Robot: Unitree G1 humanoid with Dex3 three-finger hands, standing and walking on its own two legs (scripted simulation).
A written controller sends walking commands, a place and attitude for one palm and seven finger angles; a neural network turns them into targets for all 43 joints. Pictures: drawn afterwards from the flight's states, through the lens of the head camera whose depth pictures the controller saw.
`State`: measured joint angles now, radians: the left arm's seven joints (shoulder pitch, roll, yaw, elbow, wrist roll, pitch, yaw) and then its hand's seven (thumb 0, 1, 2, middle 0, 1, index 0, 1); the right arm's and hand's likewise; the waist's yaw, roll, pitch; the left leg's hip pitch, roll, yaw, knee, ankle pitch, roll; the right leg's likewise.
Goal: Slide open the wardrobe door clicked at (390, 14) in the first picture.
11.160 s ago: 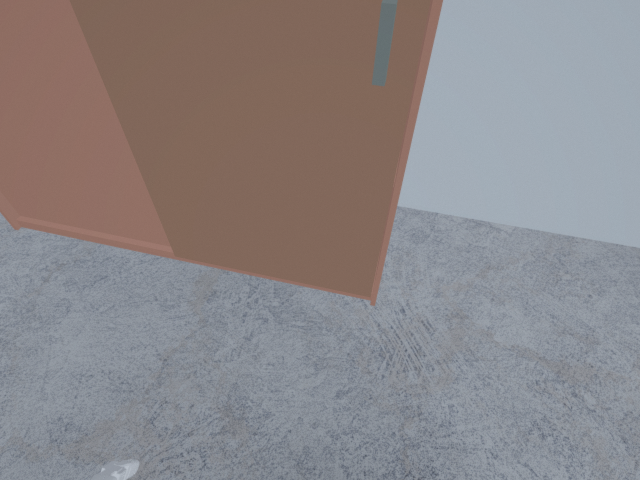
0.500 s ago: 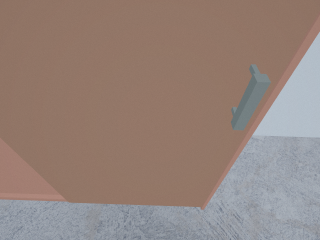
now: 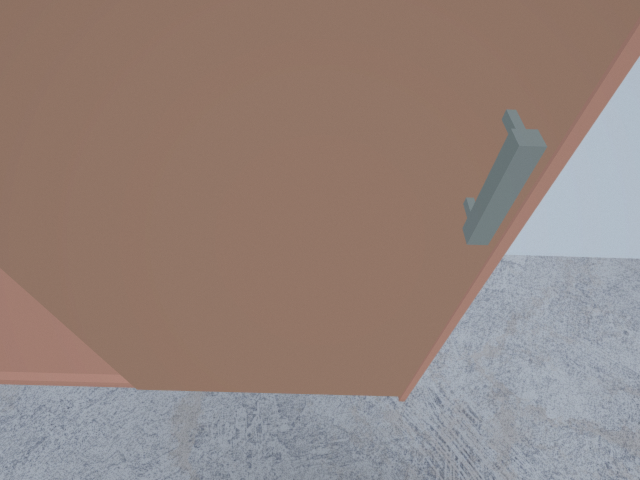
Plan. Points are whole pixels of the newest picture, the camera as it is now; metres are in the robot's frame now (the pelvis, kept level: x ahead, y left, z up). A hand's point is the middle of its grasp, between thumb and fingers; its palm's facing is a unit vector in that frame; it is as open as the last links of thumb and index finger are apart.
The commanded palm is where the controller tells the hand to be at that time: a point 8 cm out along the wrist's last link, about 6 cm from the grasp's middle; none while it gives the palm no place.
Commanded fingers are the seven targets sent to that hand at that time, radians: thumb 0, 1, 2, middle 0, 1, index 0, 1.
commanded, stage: shuffle to correct the standing spot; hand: right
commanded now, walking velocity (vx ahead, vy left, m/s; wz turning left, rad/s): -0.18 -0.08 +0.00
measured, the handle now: (492, 180) +0.40 -0.17 +0.18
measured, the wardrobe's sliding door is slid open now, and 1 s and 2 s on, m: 0.00 0.00 0.00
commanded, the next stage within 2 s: come to a stop and stand still in 0.12 s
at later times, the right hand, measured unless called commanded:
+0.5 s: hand out of the picture -0.02 -0.26 -0.18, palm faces +0.04 +0.98 -0.19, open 7.4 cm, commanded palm none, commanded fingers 0.00 -0.90 -0.90 0.20 0.30 0.20 0.30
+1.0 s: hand out of the picture -0.12 -0.19 -0.16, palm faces +0.04 +0.98 -0.20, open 7.3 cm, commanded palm none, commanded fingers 0.00 -0.90 -0.90 0.20 0.30 0.20 0.30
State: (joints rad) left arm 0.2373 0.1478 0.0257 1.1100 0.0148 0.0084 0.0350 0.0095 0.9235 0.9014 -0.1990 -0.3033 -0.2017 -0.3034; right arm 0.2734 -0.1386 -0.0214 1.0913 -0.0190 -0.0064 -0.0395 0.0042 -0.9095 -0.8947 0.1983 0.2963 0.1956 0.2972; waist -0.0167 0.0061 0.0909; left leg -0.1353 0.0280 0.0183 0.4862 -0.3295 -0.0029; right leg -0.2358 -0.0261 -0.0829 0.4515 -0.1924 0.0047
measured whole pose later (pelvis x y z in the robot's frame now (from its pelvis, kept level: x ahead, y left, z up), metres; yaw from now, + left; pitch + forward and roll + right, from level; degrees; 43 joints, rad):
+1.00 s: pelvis -0.11 -0.02 +0.01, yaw +1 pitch +0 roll -2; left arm 0.39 0.15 0.05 1.15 0.03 0.04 0.01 0.01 0.91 0.90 -0.20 -0.30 -0.20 -0.30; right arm 0.35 -0.13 -0.03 1.09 -0.02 -0.01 -0.03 0.01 -0.92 -0.89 0.20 0.30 0.19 0.30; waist 0.00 -0.01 -0.02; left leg -0.11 0.01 0.07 0.38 -0.27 0.04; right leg -0.40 0.00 -0.05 0.71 -0.30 0.00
